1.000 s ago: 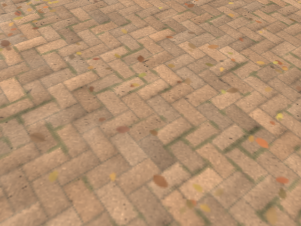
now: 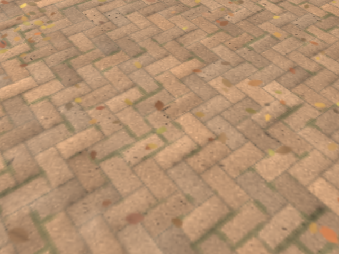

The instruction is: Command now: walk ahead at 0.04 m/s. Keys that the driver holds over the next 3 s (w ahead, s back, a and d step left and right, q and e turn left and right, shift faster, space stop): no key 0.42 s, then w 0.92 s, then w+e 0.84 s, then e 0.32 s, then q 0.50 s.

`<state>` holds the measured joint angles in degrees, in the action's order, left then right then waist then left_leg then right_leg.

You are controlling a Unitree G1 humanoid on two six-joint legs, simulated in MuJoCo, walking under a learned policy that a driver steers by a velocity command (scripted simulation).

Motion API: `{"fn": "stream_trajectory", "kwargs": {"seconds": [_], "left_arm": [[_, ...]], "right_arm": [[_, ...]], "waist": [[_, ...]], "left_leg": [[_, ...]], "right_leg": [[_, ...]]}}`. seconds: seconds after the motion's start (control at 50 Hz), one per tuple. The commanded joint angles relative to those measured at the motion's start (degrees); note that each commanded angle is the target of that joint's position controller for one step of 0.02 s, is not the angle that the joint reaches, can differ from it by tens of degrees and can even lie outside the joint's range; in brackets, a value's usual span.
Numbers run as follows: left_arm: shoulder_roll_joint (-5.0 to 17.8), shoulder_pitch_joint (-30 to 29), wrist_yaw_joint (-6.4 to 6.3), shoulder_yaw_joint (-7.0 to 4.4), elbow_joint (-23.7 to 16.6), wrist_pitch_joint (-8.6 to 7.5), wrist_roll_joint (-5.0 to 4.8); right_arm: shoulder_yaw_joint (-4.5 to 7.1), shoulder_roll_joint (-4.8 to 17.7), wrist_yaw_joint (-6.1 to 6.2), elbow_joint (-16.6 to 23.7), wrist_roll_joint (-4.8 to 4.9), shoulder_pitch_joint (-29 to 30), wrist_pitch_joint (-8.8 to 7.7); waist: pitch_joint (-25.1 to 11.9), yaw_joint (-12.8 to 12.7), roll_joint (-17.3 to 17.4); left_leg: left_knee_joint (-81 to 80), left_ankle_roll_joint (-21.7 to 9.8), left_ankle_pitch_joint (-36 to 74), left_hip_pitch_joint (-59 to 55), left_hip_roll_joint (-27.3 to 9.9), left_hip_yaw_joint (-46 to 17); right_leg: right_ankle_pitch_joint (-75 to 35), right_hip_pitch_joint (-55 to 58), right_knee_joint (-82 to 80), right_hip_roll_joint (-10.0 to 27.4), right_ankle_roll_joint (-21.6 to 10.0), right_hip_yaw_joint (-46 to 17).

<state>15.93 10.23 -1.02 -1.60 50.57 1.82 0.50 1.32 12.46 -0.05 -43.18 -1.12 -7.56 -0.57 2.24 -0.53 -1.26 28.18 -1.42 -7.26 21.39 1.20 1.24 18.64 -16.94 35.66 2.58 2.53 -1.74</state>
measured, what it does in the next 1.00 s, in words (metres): walks ahead: right foot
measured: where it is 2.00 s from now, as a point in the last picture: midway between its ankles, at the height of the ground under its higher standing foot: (188, 176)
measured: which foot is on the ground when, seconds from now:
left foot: down 0.00-1.00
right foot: up 0.00-0.00, down 0.02-0.68, up 0.70-1.00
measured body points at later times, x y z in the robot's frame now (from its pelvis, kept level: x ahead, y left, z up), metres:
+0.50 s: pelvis +0.05 -0.03 +0.00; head +0.06 -0.03 +0.45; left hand +0.10 +0.23 -0.14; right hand +0.15 -0.29 -0.13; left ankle +0.08 +0.11 -0.73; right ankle +0.00 -0.14 -0.73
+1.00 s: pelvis +0.22 +0.01 +0.01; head +0.24 +0.02 +0.46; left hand +0.41 +0.26 -0.10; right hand +0.17 -0.24 -0.13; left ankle +0.11 +0.10 -0.73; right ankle +0.39 -0.15 -0.68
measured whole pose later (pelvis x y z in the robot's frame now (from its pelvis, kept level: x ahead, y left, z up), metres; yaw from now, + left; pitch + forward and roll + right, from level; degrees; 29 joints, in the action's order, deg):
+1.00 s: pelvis +0.22 +0.01 +0.01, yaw +0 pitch +0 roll +1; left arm 15.2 2.5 0.9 -3.2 51.6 -4.1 -1.3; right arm 1.7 11.7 0.2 -61.0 0.1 -23.2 -4.8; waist 1.4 4.2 -1.9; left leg 9.6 -2.6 -14.9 -4.8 2.5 2.7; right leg 2.0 -35.9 40.0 5.9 -0.1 0.1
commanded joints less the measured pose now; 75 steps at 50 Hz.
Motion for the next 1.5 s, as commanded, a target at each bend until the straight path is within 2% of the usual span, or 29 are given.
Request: {"fn": "stream_trajectory", "kwargs": {"seconds": [0.02, 0.04, 0.1, 0.18, 0.42, 0.48, 0.52, 0.58, 0.62, 0.66, 0.68, 0.7, 0.72, 0.74, 0.76, 0.82, 0.94, 1.06, 1.12, 1.16, 1.18, 1.2, 1.22, 1.24, 1.26, 1.3, 1.34, 1.42, 1.5], "left_arm": [[5.17, 5.88, -0.25, -1.07, -0.69, 0.08, 1.43], [8.41, 3.89, -0.6, -1.77, -0.89, 0.04, 0.61], [4.88, 0.59, -0.61, -0.89, -0.34, -1.81, 0.69], [4.98, 3.04, -0.41, -0.71, 1.54, -3.37, -0.04], [4.21, 3.91, -0.35, -0.32, 5.1, -2.59, -0.37], [6.28, 5.58, -0.43, -1.16, 6.33, -2.14, -1.11], [9.42, 6.88, -0.6, -2.22, 6.04, -2.68, -1.64], [8.86, 7.79, -0.77, -2.73, 6.47, -4.91, -1.65], [8.15, 5.46, -0.41, -2.84, 5.95, -5.15, -2.36], [8.18, 2.03, -0.09, -2.84, 4.64, -4.99, -2.21], [5.33, 0.08, 0.03, -1.97, 3.33, -5.31, -1.9], [2.11, 0.48, -0.26, -1.18, 1.02, -6.23, -1.49], [4.62, -0.17, -0.06, -1.9, 0.9, -7.04, -2.5], [5.2, 0.27, 0.51, -2.12, 1.12, -7.68, -3.72], [5.1, 0.44, 0.73, -2.23, 1.64, -8.05, -3.72], [4.45, -0.18, 1.41, -2.97, 1.92, -7.58, -2.25], [0.9, -11.4, 1.8, -1.75, -2.51, -6.52, -1.64], [2.09, -18.27, 3.2, -1.47, -5.57, -7.0, -2.19], [5.23, -12.79, 3.55, -2.88, -4.86, -7.28, -2.14], [9.38, 5.48, 2.8, -5.4, 0.48, -6.84, -2.2], [14.38, 13.86, 2.43, -6.56, 2.25, -6.65, -0.64], [12.34, 14.71, 2.69, -5.66, 2.79, -6.58, -1.1], [8.92, 9.37, 2.91, -4.37, 2.28, -7.06, -1.57], [6.67, 4.18, 2.86, -3.65, 0.99, -7.42, -1.32], [5.26, -0.08, 3.09, -3.16, 0.5, -7.91, -0.73], [2.72, -3.13, 3.47, -2.35, 0.52, -8.55, 0.12], [3.31, -1.46, 3.31, -2.36, 1.65, -8.72, -0.24], [6.31, 4.46, 1.53, -2.85, 3.19, -8.36, -0.63], [7.14, 8.86, 0.5, -3.08, 3.83, -7.58, -1.22]], "right_arm": [[1.35, 6.03, 0.41, 1.68, 0.12, 1.02, -0.61], [1.62, 6.52, 0.43, 1.69, -0.11, -0.16, -0.51], [1.8, 6.24, 1.22, 0.56, 0.04, 0.9, -0.64], [2.11, 6.33, 1.36, -1.86, 0.39, -0.49, -0.73], [2.6, 7.11, 2.04, -8.82, 1.03, -0.83, 0.64], [2.63, 6.49, 2.08, -10.58, 1.42, -0.75, 0.96], [2.68, 6.82, 1.7, -8.87, 1.95, 3.68, -0.23], [2.5, 6.2, 0.35, -7.8, 2.86, 5.87, -3.25], [2.73, 6.15, -0.63, -9.36, 3.23, 2.48, -4.52], [4.3, 8.05, -0.69, -14.66, 2.76, -9.07, -4.43], [5.73, 12.24, -0.32, -16.18, 2.49, -16.5, -4.44], [6.52, 17.09, -0.76, -17.33, 2.5, -22.59, -4.69], [4.47, 11.67, -0.97, -16.74, 1.85, -18.95, -5.42], [3.57, 9.05, -0.99, -15.31, 1.69, -14.25, -5.97], [3.11, 8.06, -1.19, -14.35, 1.55, -11.53, -6.24], [1.93, 6.16, -1.18, -14.36, 1.19, -11.31, -5.72], [2.22, 9.78, 0.64, -15.08, 1.0, -14.06, -4.76], [2.8, 9.79, 1.04, -16.91, 2.14, -17.77, -4.32], [3.62, 11.54, 1.09, -16.34, 1.92, -15.89, -3.51], [3.0, 10.09, 1.13, -15.48, 1.2, -14.89, -2.63], [1.29, 4.15, 0.53, -14.34, 0.98, -20.83, -3.13], [0.36, 1.91, 0.16, -14.91, 1.77, -21.08, -4.72], [1.84, 7.29, -0.17, -13.19, 3.48, -15.78, -6.1], [2.22, 9.21, -0.08, -11.64, 4.34, -11.16, -6.83], [2.44, 8.98, 0.39, -11.26, 3.72, -9.14, -6.98], [2.93, 7.32, 0.93, -12.03, 2.48, -11.27, -5.48], [2.8, 5.47, 1.07, -11.95, 2.26, -11.56, -4.21], [3.33, 6.94, 1.48, -7.58, 0.92, -1.0, -4.28], [2.78, 5.6, 0.57, -5.22, 1.31, 7.61, -5.17]], "waist": [[-5.53, -1.5, 6.02], [-2.2, 1.03, 0.38], [-0.67, 1.41, -3.83], [-2.73, 0.53, -1.52], [-3.22, -0.04, 1.17], [-0.79, -0.68, -3.22], [6.0, -2.42, -7.68], [10.0, -2.39, -8.67], [7.43, 0.27, -6.95], [1.43, 5.42, -4.67], [-1.65, 8.52, 5.1], [-6.13, 9.18, 20.29], [-3.99, 6.92, 13.26], [0.06, 4.76, 9.77], [1.02, 3.53, 6.99], [1.56, 2.16, 6.36], [4.42, 3.78, 5.07], [6.34, 3.96, 5.45], [1.01, -0.41, 7.14], [-9.84, -8.98, 6.69], [-19.15, -7.27, -5.06], [-24.65, -6.65, -12.97], [-16.15, -6.17, -9.84], [-9.35, -4.55, -6.22], [-5.15, -2.34, -1.78], [-3.54, 1.39, -2.79], [-2.2, 2.25, -2.57], [1.44, 0.23, -0.55], [1.85, -2.32, -1.04]], "left_leg": [[-9.62, -1.82, -20.05, 1.65, -7.03, -8.0], [-8.65, 0.34, -19.69, -0.79, -4.16, -5.35], [-2.71, 0.76, -7.2, -10.38, -3.08, -3.51], [-0.9, -0.02, 4.71, -11.77, -3.25, -3.36], [-0.38, 0.84, 11.68, -13.96, -3.52, -3.1], [4.77, 1.18, -12.46, -8.7, 1.06, 2.06], [11.64, 0.52, -17.43, 3.3, 0.92, 2.98], [15.46, -1.98, -19.91, 12.46, -4.08, -1.14], [5.63, -2.85, -15.78, 4.38, -3.75, 0.65], [-0.07, -2.39, -4.43, -18.59, 0.69, 3.1], [-6.62, -5.79, -9.63, -27.0, -7.71, -10.54], [-16.25, -14.08, -13.84, -35.9, -20.43, -36.04], [-17.32, -15.42, -16.18, -33.94, -22.89, -39.53], [-16.91, -13.76, -14.62, -30.89, -21.41, -32.81], [-17.56, -11.88, -12.29, -28.8, -19.03, -26.93], [-19.24, -8.95, 2.47, -24.82, -14.39, -14.76], [-23.02, -9.54, 8.73, -19.25, -12.57, -7.01], [-22.36, -8.56, 10.61, -23.6, -15.42, -4.27], [-13.4, -6.91, 30.6, -27.73, -16.42, -2.96], [9.36, -3.89, 35.89, -18.76, -11.84, 0.26], [32.09, -0.43, 13.27, 3.19, -4.14, 1.86], [45.82, 0.28, -24.05, 12.59, 2.7, -5.16], [51.3, -1.28, -22.89, 18.75, -0.89, -8.99], [50.6, -2.49, -18.2, 19.76, -4.06, -7.12], [46.56, -2.67, -12.98, 17.34, -6.96, -6.01], [41.09, -2.64, -8.56, 10.14, -10.02, -6.47], [37.47, -1.86, -7.69, 9.3, -10.74, -5.66], [22.85, 1.34, 3.46, 17.58, -10.48, -4.98], [7.84, 2.8, 13.69, 14.26, -6.81, -3.26]], "right_leg": [[-8.07, 9.26, -9.54, 1.75, -2.68, -1.08], [2.24, 1.8, -10.92, 2.89, -4.81, -2.43], [6.9, -6.34, -14.87, 2.22, -3.94, -2.94], [-4.26, -1.47, -12.4, 1.55, -3.02, -1.93], [-16.03, 3.54, -11.66, 0.4, -3.68, -0.43], [8.93, 3.21, -16.44, 2.12, -7.54, -4.4], [24.22, 4.32, -23.69, 10.98, -13.09, -16.46], [13.7, 9.75, -24.73, 16.94, -16.31, -22.12], [4.86, 9.61, -21.63, 13.96, -13.7, -15.49], [-7.06, -0.51, -13.68, 7.56, -10.09, -7.08], [-11.64, -7.49, 3.22, 1.49, -6.26, 0.59], [7.45, -19.32, 21.85, -5.88, -2.88, 3.22], [13.25, -24.78, 31.75, -3.44, -3.82, -3.55], [8.62, -27.37, 34.49, -0.45, -5.59, -4.61], [3.32, -27.33, 33.57, 1.89, -6.66, -3.65], [-5.27, -23.45, 26.33, 4.75, -6.09, -1.08], [-16.19, -22.22, 6.39, 3.16, -2.07, 2.54], [-20.64, -18.87, -4.29, 1.47, -4.82, 2.4], [-15.66, -9.33, -4.88, -1.54, -7.52, 4.26], [-13.7, 15.45, -3.76, -2.07, -10.83, 3.72], [-2.16, 37.8, -5.84, 12.57, -18.65, -19.83], [8.38, 41.44, -18.76, 19.72, -22.57, -42.62], [11.54, 34.63, -21.33, 17.84, -19.6, -38.53], [7.67, 25.78, -22.23, 16.19, -17.58, -29.86], [0.79, 16.52, -23.9, 14.22, -16.48, -22.95], [-6.42, 7.03, -26.56, 10.7, -15.08, -14.87], [-8.78, 3.46, -28.98, 9.82, -16.01, -11.3], [-12.11, 5.41, -31.1, 9.01, -16.75, -10.15], [-14.74, 6.38, -29.63, 6.57, -14.47, -7.02]]}}
Next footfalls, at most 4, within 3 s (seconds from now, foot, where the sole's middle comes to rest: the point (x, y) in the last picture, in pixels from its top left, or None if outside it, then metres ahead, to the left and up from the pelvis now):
0.02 right None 0.04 -0.14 -0.77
1.16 right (211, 245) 0.51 -0.13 -0.77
1.70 left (155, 175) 0.82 0.10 -0.77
2.22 right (226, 143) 1.01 -0.24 -0.77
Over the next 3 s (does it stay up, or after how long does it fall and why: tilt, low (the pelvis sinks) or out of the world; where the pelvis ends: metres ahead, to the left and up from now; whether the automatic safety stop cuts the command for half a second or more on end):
stays up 1.06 -0.19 0.00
